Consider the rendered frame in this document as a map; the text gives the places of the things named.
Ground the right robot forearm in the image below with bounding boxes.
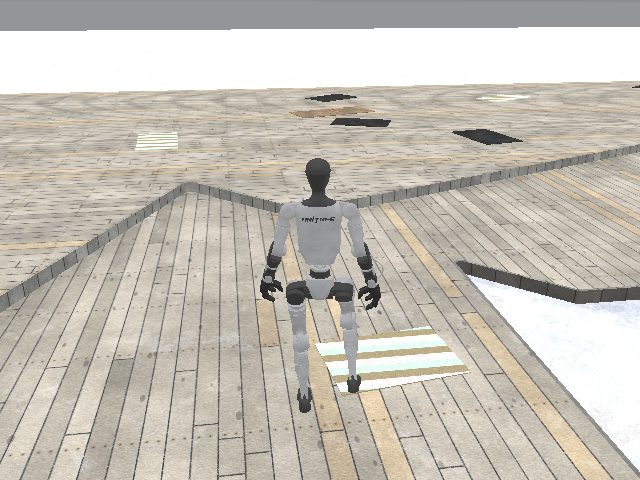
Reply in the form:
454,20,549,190
357,242,378,288

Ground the robot left hand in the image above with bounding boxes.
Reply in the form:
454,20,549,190
260,279,283,302

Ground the robot right upper arm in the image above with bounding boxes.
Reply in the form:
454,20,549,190
339,201,367,258

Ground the robot right thigh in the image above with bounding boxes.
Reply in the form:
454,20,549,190
333,277,355,330

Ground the robot thigh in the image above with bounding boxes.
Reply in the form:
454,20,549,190
286,279,310,353
333,277,355,330

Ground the robot right hand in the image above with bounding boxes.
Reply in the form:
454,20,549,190
358,284,381,310

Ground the robot left upper arm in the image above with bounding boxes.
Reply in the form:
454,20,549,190
271,202,298,257

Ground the left robot forearm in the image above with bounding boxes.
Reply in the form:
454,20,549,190
262,241,282,283

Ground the robot left thigh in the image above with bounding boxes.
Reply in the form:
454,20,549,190
286,279,310,353

